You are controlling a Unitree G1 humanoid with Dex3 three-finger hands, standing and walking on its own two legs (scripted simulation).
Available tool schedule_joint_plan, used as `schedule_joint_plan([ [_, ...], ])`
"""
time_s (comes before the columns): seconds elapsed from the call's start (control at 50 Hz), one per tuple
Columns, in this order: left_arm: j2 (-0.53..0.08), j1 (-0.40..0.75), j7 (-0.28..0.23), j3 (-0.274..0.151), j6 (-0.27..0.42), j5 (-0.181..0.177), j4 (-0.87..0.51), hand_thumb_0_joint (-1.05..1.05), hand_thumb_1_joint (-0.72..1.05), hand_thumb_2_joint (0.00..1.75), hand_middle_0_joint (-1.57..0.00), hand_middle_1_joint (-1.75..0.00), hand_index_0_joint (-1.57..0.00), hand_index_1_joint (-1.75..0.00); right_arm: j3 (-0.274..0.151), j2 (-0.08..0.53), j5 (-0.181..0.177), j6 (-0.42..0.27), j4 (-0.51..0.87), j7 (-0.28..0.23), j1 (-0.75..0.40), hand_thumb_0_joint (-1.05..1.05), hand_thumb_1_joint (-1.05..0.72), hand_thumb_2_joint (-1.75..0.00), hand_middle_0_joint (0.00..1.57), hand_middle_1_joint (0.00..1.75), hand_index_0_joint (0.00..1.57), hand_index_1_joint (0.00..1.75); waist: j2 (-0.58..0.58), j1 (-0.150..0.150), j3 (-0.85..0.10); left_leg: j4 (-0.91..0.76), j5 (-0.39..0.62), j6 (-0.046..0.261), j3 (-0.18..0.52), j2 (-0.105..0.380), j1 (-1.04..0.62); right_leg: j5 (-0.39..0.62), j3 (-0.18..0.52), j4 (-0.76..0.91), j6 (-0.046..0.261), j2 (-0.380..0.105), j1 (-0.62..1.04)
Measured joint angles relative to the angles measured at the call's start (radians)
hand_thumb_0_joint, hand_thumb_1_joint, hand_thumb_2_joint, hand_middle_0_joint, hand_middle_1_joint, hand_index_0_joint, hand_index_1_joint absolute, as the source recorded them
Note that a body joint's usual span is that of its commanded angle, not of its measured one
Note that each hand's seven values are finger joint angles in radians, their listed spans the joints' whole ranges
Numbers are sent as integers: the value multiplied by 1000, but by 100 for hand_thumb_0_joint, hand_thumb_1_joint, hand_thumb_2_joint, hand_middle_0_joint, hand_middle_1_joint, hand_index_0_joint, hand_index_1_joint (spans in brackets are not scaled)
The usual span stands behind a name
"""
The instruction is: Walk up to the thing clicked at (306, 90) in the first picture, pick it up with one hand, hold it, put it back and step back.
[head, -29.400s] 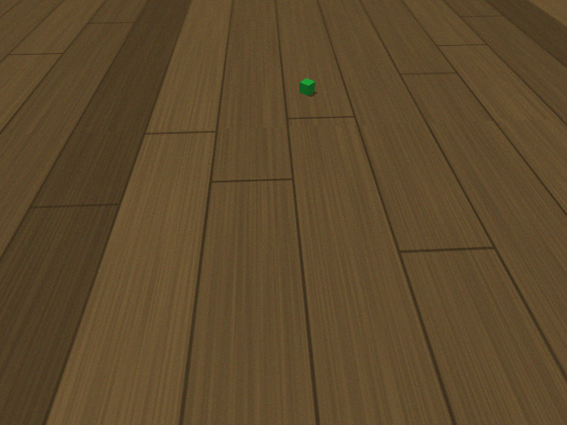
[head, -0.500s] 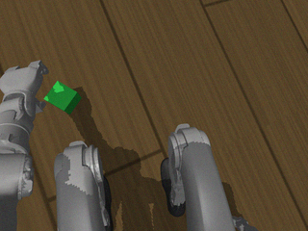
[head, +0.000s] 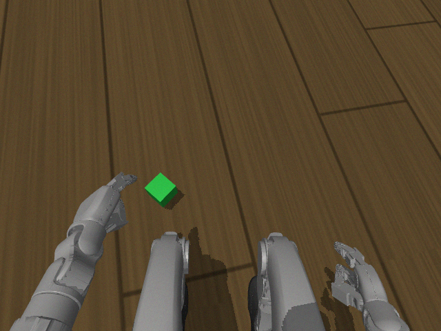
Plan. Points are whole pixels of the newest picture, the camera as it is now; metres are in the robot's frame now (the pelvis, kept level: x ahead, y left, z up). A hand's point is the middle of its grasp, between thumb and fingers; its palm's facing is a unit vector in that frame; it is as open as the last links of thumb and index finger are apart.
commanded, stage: home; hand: left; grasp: from above
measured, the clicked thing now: (161, 190) +0.49 +0.20 -0.47
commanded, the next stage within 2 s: none
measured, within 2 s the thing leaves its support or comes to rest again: neither
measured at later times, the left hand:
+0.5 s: hand (85, 239) +0.25 +0.18 +0.11, palm faces +0.06 -0.97 -0.25, open 7.4 cm
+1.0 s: hand (51, 250) +0.23 +0.19 +0.16, palm faces +0.11 -0.98 -0.19, open 8.7 cm
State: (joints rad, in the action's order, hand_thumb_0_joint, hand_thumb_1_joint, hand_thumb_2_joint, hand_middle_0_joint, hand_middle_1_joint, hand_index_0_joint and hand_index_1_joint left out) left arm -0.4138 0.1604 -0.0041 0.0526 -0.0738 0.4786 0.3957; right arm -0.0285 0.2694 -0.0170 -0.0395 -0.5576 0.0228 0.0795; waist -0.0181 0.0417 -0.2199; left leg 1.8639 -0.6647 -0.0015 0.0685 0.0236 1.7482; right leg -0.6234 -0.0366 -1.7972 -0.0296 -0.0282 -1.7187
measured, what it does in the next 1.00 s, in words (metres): rises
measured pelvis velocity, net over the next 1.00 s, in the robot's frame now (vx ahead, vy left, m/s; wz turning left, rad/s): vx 0.08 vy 0.00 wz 0.06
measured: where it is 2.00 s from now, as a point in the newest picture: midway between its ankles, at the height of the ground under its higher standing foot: (217, 328)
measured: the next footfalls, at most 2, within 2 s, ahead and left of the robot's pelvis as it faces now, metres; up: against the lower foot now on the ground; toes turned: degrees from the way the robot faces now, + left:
none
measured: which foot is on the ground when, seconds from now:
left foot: down 0.00-1.00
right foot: down 0.00-1.00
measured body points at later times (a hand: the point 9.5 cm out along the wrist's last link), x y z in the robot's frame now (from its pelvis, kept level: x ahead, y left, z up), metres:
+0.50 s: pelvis +0.06 -0.01 +0.18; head +0.11 +0.01 +0.62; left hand +0.24 +0.23 +0.13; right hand +0.21 -0.25 +0.10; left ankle +0.07 +0.12 -0.47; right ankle +0.09 -0.14 -0.47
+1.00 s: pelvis +0.08 +0.00 +0.21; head +0.11 +0.01 +0.66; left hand +0.22 +0.24 +0.18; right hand +0.27 -0.23 +0.16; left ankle +0.07 +0.12 -0.47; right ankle +0.09 -0.14 -0.47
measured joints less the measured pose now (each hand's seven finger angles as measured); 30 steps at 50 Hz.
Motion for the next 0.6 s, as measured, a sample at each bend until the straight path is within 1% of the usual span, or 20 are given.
schedule_joint_plan([
  [0.06,31,-68,-31,-20,-18,-45,-66,1,89,104,-25,-42,-24,-43,9,-16,-9,-12,3,-23,-6,0,-90,-90,20,30,20,30,0,3,3,-63,9,-5,1,-2,-77,4,-4,58,5,-3,77],
  [0.1,46,-103,-47,-34,-42,-81,-99,1,90,102,-25,-40,-24,-41,12,-27,-14,-16,4,-35,-5,0,-90,-90,20,30,20,30,-3,5,4,-108,16,-8,0,-3,-129,9,-6,100,8,-5,128],
  [0.14,58,-141,-54,-44,-77,-131,-131,1,91,101,-24,-39,-24,-40,14,-39,-18,-19,6,-45,-1,1,-90,-90,20,30,20,30,-8,6,7,-155,23,-11,-1,-1,-186,15,-8,146,10,-4,184],
  [0.18,69,-185,-56,-51,-117,-189,-167,1,92,100,-24,-38,-23,-39,19,-47,-21,-22,6,-55,9,1,-90,-90,20,30,20,30,-15,7,10,-208,31,-12,-1,2,-249,23,-10,198,11,-2,246],
  [0.26,96,-289,-57,-51,-189,-306,-238,1,92,97,-23,-35,-22,-36,31,-57,-26,-36,5,-79,46,1,-90,-90,20,30,20,30,-24,12,19,-327,50,-15,-5,9,-392,43,-13,317,14,4,388],
  [0.3,111,-340,-59,-50,-216,-355,-269,1,91,95,-22,-34,-22,-34,37,-59,-27,-48,5,-92,72,1,-90,-90,20,30,20,30,-25,15,22,-391,62,-16,-6,12,-466,56,-15,381,15,7,462],
  [0.34,126,-386,-64,-51,-237,-394,-295,1,91,93,-22,-33,-21,-33,41,-60,-28,-61,4,-108,100,1,-90,-90,20,30,20,30,-23,18,23,-453,75,-17,-7,14,-538,68,-17,445,16,9,535],
  [0.4,148,-441,-70,-60,-262,-439,-328,1,91,92,-22,-32,-21,-32,47,-58,-26,-80,3,-132,139,1,-90,-90,20,30,20,30,-20,24,24,-540,93,-18,-7,16,-641,87,-21,533,18,11,640],
  [0.48,176,-505,-75,-82,-302,-488,-380,1,90,90,-21,-31,-21,-31,51,-53,-21,-97,10,-162,184,1,-90,-90,20,30,20,30,-19,29,29,-647,116,-19,-8,20,-775,112,-25,645,18,14,776],
  [0.54,189,-557,-74,-90,-338,-520,-433,1,89,89,-21,-30,-20,-30,52,-49,-19,-109,20,-181,213,1,-90,-90,20,30,20,30,-23,30,30,-725,134,-18,-9,22,-872,132,-27,729,17,17,877],
  [0.6,195,-613,-67,-92,-363,-539,-488,1,87,88,-20,-30,-20,-30,54,-46,-15,-126,30,-196,235,1,-90,-90,20,30,20,30,-31,28,23,-790,148,-16,-11,23,-952,149,-28,799,16,19,960],
])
